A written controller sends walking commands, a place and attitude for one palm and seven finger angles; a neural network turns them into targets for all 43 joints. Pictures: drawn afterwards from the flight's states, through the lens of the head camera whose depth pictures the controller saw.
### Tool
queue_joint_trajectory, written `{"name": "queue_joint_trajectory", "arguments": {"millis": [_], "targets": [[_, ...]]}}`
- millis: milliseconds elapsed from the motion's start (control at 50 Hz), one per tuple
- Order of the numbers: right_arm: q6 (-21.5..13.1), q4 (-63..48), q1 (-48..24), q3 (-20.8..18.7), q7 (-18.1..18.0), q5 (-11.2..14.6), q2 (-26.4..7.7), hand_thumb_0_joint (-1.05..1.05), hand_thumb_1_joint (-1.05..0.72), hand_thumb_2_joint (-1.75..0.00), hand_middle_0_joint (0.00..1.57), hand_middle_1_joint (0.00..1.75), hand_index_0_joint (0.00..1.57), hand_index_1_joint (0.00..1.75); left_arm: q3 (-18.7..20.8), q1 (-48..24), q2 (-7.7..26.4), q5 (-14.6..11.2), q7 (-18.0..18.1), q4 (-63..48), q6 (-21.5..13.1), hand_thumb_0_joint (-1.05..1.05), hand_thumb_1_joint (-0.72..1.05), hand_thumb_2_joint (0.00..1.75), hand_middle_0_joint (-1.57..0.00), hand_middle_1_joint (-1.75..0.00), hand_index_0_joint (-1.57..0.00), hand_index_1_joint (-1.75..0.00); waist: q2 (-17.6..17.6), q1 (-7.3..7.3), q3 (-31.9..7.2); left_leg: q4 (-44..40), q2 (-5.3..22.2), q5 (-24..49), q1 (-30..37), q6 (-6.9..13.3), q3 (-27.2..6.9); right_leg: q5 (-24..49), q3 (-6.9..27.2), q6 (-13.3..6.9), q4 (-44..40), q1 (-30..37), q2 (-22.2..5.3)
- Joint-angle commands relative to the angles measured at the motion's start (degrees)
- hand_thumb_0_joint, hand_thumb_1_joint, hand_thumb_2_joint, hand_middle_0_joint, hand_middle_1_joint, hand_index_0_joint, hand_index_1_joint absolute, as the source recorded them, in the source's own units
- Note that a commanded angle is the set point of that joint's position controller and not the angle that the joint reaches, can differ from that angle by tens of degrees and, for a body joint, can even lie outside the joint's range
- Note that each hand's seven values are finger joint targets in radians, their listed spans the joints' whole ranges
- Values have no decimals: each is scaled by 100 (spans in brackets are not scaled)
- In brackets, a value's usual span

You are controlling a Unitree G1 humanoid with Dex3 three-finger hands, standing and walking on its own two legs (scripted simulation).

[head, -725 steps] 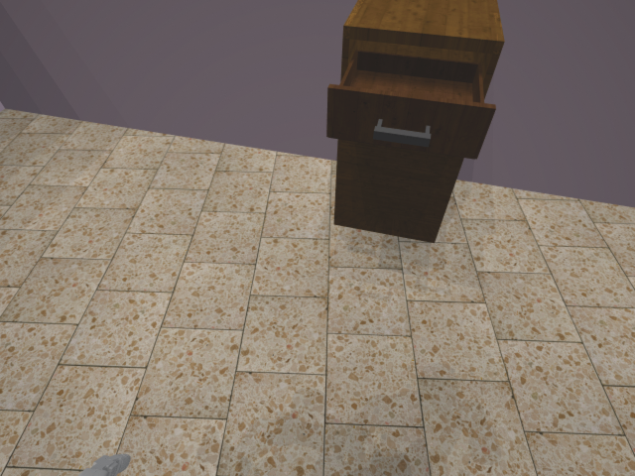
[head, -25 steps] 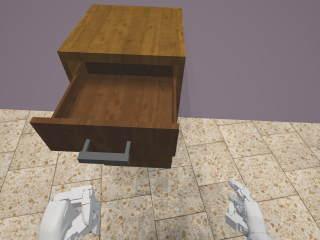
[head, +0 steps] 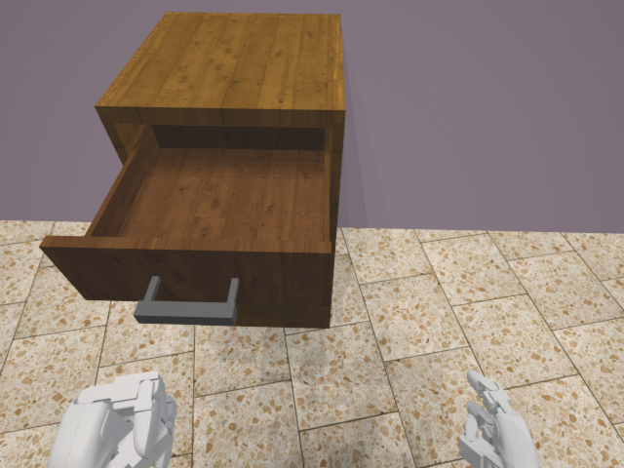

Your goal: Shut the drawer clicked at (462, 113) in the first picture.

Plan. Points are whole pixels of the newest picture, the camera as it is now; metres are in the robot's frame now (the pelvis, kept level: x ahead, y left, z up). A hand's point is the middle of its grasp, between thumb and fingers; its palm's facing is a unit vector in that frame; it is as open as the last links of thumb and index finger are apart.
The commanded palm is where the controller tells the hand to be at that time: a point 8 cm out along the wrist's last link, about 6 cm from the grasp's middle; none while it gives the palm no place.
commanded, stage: raise the hand and make a fist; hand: left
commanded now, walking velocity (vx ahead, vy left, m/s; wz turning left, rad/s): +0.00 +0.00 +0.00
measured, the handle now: (190, 298) +0.34 +0.20 +0.01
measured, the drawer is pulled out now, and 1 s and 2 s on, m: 0.29 0.29 0.28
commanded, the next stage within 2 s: bring the fist close to the handle in 0.04 s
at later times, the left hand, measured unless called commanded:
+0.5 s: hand (185, 415) +0.17 +0.15 +0.07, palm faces +0.06 -1.00 -0.07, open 3.3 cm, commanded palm +0.14 +0.21 +0.07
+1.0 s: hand (203, 395) +0.20 +0.15 +0.02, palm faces +0.02 -1.00 -0.03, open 3.3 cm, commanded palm +0.18 +0.21 +0.02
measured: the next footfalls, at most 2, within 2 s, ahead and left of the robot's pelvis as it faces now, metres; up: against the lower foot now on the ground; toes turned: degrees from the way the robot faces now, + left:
none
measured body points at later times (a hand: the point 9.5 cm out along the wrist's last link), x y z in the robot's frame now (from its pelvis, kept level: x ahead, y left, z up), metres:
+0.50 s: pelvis -0.01 -0.02 +0.00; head +0.04 -0.03 +0.44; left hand +0.16 +0.20 +0.07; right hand +0.18 -0.26 -0.08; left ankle -0.02 +0.11 -0.68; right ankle +0.00 -0.11 -0.68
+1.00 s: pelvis -0.01 +0.00 -0.03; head +0.06 +0.00 +0.41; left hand +0.20 +0.20 +0.02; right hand +0.17 -0.23 -0.11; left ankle -0.02 +0.11 -0.68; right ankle +0.00 -0.11 -0.68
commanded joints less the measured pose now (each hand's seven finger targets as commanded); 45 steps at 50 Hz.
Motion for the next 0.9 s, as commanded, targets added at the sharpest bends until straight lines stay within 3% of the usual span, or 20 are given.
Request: {"name": "queue_joint_trajectory", "arguments": {"millis": [0, 80, 200, 280, 400, 420, 480, 500, 580, 640, 720, 780, 880], "targets": [[-412, -975, -547, -208, -55, 18, -556, 0, -90, -90, 20, 30, 20, 30, 247, 153, 309, -71, -59, -1049, -465, 0, 90, 90, -140, -160, -140, -160, -186, -50, -260, -931, -47, 1635, 36, 56, -67, 1132, 101, -20, -822, 660, 65], [-386, -909, -623, -230, -108, 31, -555, 0, -90, -90, 20, 30, 20, 30, 605, 158, 556, -127, -121, -833, -400, 0, 90, 90, -140, -160, -140, -160, -352, 27, -316, -926, -81, 1544, -51, 76, -33, 1047, 250, -14, -981, 863, 24], [-403, -822, -589, -192, -143, 10, -556, 0, -90, -90, 20, 30, 20, 30, 440, -352, 287, -224, -203, -428, -461, 0, 90, 90, -140, -160, -140, -160, -477, -122, -46, -844, -112, 1376, -155, 82, -10, 865, 347, 39, -1093, 647, 7], [-432, -716, -555, -218, -157, -30, -609, 0, -90, -90, 20, 30, 20, 30, 686, -721, 573, -190, -268, -167, -648, 0, 90, 90, -140, -160, -140, -160, -387, -125, -263, -693, -133, 1432, -248, 81, -4, 952, 487, 44, -1039, 664, -34], [-399, -621, -535, -230, -163, -42, -584, 0, -90, -90, 20, 30, 20, 30, 967, -1017, 626, -295, -358, 305, -807, 0, 90, 90, -140, -160, -140, -160, -470, -97, -605, -547, -151, 1452, -444, 59, 32, 1053, 637, 73, -977, 825, -86], [-398, -609, -567, -236, -161, -32, -589, 0, -90, -90, 20, 30, 20, 30, 1004, -1060, 640, -323, -382, 354, -822, 0, 90, 90, -140, -160, -140, -160, -328, -82, -617, -529, -154, 1477, -458, 51, 41, 1104, 647, 67, -957, 813, -94], [-413, -561, -602, -233, -155, -38, -619, 0, -90, -90, 20, 30, 20, 30, 937, -1295, 599, -338, -412, 525, -832, 0, 90, 90, -140, -160, -140, -160, -253, -130, -634, -504, -140, 1542, -451, 60, 23, 1173, 601, 56, -891, 727, -85], [-419, -575, -574, -217, -147, -46, -615, 0, -90, -90, 20, 30, 20, 30, 784, -1303, 447, -345, -431, 553, -834, 0, 90, 90, -140, -160, -140, -160, -164, -142, -633, -519, -147, 1568, -438, 61, 20, 1221, 551, 47, -843, 688, -72], [-378, -476, -571, -267, -164, -76, -650, 0, -90, -90, 20, 30, 20, 30, 994, -1388, 630, -324, -424, 923, -844, 0, 90, 90, -140, -160, -140, -160, -476, -149, -703, -433, -120, 1597, -624, 59, -7, 1323, 549, 65, -733, 653, -58], [-394, -522, -531, -263, -128, -87, -669, 0, -90, -90, 20, 30, 20, 30, 787, -1634, 470, -285, -401, 868, -929, 0, 90, 90, -140, -160, -140, -160, -202, -172, -784, -414, -121, 1655, -550, 51, -8, 1333, 385, 16, -506, 420, -15], [-367, -503, -479, -280, -115, -137, -692, 0, -90, -90, 20, 30, 20, 30, 840, -1874, 540, -224, -278, 964, -1040, 0, 90, 90, -140, -160, -140, -160, -282, -173, -1004, -292, -103, 1769, -643, 36, -36, 1464, 300, -3, -247, 287, 13], [-330, -535, -505, -292, -77, -157, -695, 0, -90, -90, 20, 30, 20, 30, 742, -1705, 446, -148, -201, 993, -1096, 0, 90, 90, -140, -160, -140, -160, -127, -111, -1172, -233, -85, 2008, -637, 28, -50, 1680, 210, -42, -39, 187, 33], [-257, -568, -474, -281, -37, -186, -725, 0, -90, -90, 20, 30, 20, 30, 473, -1995, 324, -28, -114, 1010, -1100, 0, 90, 90, -140, -160, -140, -160, -73, -198, -1206, -86, -54, 2048, -729, 2, -105, 1591, 141, -61, 191, -169, 41]]}}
